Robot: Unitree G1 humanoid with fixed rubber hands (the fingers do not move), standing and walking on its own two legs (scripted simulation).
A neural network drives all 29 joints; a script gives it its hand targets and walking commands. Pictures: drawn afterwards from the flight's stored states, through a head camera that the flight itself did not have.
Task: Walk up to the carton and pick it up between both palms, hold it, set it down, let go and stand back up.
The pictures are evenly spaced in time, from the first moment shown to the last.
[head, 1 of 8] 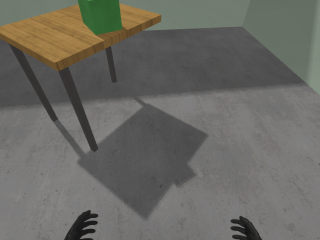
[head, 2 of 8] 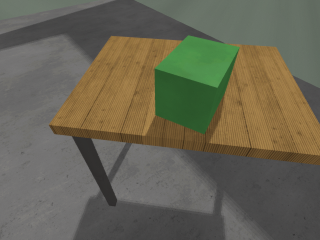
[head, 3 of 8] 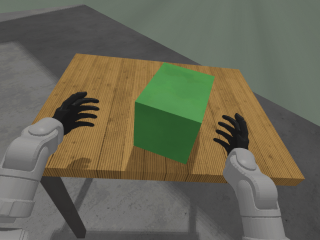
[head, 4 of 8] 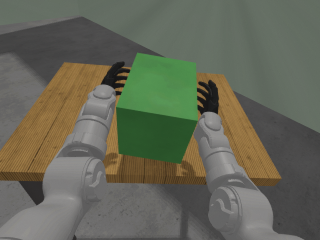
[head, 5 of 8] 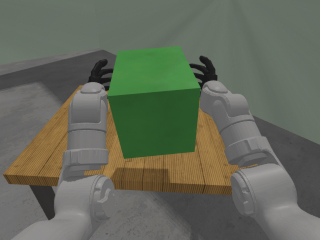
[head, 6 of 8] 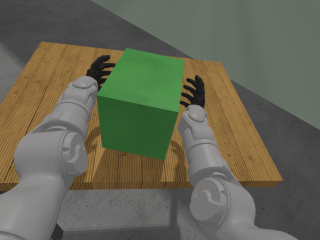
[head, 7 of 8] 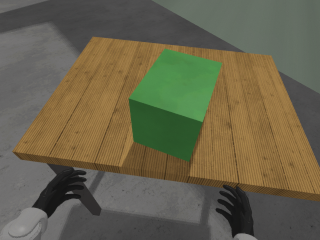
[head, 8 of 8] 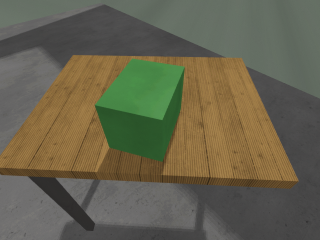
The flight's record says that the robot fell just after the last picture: no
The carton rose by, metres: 0.18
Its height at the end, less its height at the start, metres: +0.00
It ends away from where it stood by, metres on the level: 0.01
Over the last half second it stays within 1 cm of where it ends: yes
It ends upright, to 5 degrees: yes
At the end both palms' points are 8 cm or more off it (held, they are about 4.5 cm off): yes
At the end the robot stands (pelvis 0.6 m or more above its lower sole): yes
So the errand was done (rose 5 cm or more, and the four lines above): yes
